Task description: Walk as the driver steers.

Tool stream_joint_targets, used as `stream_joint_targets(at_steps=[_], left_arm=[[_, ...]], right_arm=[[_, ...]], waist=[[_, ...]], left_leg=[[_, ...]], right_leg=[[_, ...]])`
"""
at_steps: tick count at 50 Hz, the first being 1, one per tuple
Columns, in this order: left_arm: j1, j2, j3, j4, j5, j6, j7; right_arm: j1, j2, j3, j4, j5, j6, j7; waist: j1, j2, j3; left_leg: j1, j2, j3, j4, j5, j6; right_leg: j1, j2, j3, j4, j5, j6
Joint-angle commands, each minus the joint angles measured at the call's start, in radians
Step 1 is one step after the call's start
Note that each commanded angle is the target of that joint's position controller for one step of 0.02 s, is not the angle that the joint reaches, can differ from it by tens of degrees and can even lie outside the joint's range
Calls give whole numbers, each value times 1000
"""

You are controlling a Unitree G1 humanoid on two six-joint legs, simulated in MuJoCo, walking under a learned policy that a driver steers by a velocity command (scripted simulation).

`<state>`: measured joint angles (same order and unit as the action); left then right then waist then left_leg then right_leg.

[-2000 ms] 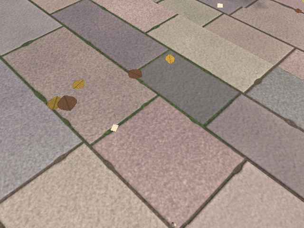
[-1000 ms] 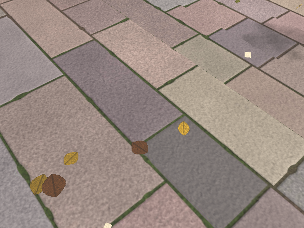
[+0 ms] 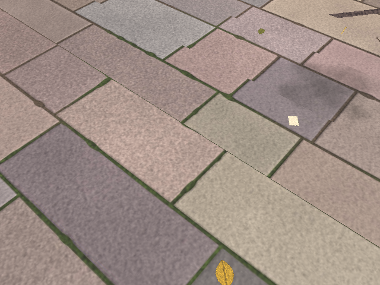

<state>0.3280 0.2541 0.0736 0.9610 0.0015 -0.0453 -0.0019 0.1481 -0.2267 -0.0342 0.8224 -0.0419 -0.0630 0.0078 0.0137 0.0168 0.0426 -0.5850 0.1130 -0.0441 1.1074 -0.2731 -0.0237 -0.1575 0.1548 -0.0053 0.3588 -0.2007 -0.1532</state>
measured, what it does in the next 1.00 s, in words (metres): walks ahead, turning right: left foot, then right foot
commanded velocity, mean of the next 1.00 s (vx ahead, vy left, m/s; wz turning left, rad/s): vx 0.50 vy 0.00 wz -0.59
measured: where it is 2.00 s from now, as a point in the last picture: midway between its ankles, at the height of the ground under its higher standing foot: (266, 233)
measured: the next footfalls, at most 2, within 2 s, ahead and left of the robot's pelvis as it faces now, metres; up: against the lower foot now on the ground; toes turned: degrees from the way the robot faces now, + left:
left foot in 0.30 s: +0.36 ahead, +0.13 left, +0.00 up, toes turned -12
right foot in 0.82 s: +0.52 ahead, -0.19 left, +0.00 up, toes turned -34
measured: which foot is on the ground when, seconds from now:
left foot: up 0.00-0.28, down 0.30-0.84, up 0.86-1.00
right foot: down 0.00-0.30, up 0.32-0.80, down 0.82-1.00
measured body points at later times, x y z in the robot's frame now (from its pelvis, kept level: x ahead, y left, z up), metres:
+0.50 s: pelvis +0.28 +0.04 +0.00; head +0.30 +0.05 +0.45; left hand +0.45 +0.28 -0.12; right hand +0.29 -0.24 -0.10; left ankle +0.32 +0.14 -0.74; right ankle +0.22 -0.07 -0.65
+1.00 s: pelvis +0.49 -0.11 +0.00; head +0.51 -0.14 +0.45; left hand +0.73 +0.06 -0.11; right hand +0.43 -0.39 -0.13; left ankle +0.56 +0.04 -0.65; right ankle +0.48 -0.16 -0.74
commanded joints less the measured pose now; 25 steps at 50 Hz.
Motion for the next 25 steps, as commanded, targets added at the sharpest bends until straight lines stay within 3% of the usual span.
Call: stream_joint_targets(at_steps=[1, 6, 9, 11, 12, 13, 14, 15, 16, 17, 18, 19, 21, 25], left_arm=[[33, 143, 27, -60, -4, -25, 2], [130, 151, 30, -70, 0, -12, 4], [150, 165, 33, -83, 11, -8, 11], [117, 183, 37, -102, 16, -10, 19], [75, 197, 40, -118, 17, -12, 20], [43, 210, 43, -130, 18, -18, 16], [20, 208, 42, -136, 10, -25, 6], [31, 134, 20, -168, -2, -34, -5], [164, 42, 2, -199, -33, -29, -4], [151, 135, 9, -171, 7, -13, 6], [78, 149, 15, -171, 19, -6, -1], [37, 133, 12, -179, 20, -2, -11], [28, 113, 9, -186, 35, 19, -31], [-44, 88, 0, -230, 35, 45, -52]], right_arm=[[7, -76, -13, -62, -3, 22, 6], [-177, -81, -1, -136, 8, 20, 13], [-248, -92, 5, -173, 13, 8, 15], [-216, -116, 2, -180, 16, -2, 14], [-149, -134, -3, -164, 18, -8, 10], [-44, -162, -15, -132, 19, -14, 1], [101, -189, -27, -95, 15, -27, -10], [258, -260, -44, -89, -10, -34, -29], [242, -347, -64, -99, -26, -20, -30], [179, -267, -58, -109, -8, -5, -24], [110, -174, -35, -122, 3, -2, -22], [75, -132, -24, -117, 4, -4, -18], [94, -119, -18, -92, 10, -14, -20], [145, -138, -29, -60, 26, -46, -8]], waist=[[-16, -42, 8], [69, -86, -8], [91, -92, -6], [59, -103, -12], [20, -109, -27], [-26, -104, -72], [-103, -53, -147], [-154, 46, -296], [-64, 301, -397], [-43, 166, -313], [-39, 51, -162], [-28, 14, -87], [-8, 89, -43], [-1, 87, -35]], left_leg=[[-40, -9, 60, -124, 98, -37], [-99, -46, 57, -351, 231, -35], [-92, -76, 49, -453, 228, -16], [0, -90, 27, -532, 199, 8], [111, -108, 27, -574, 161, 25], [261, -138, 38, -594, 124, 43], [460, -119, 29, -658, 159, 69], [698, 95, -181, -684, -33, 116], [906, 358, -650, -792, -70, 235], [804, 333, -723, -823, -233, 247], [652, 283, -546, -844, -242, 222], [548, 227, -394, -867, -121, 198], [450, 156, -203, -903, 59, 162], [454, 163, -59, -949, 239, 185]], right_leg=[[-30, -244, 232, -154, 432, -122], [115, -236, 273, -105, 450, -79], [187, -262, 319, -59, 485, -78], [189, -281, 351, -18, 512, -53], [152, -277, 351, 21, 564, -31], [118, -259, 348, 112, 654, -9], [60, -201, 305, 296, 642, 15], [-71, -137, 244, 570, 374, 36], [-382, 20, 132, 836, -365, 68], [-482, -77, 132, 938, -320, 55], [-487, -123, 118, 926, -216, 59], [-465, -156, 104, 879, -155, 69], [-418, -193, 87, 831, -124, 87], [-485, -216, 70, 805, -49, 106]])
Keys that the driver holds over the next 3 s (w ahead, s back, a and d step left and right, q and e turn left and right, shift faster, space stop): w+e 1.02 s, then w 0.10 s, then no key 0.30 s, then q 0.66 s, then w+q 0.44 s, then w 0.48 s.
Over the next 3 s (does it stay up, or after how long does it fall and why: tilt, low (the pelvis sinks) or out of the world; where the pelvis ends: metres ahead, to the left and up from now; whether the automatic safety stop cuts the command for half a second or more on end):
stays up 1.03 -0.32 -0.03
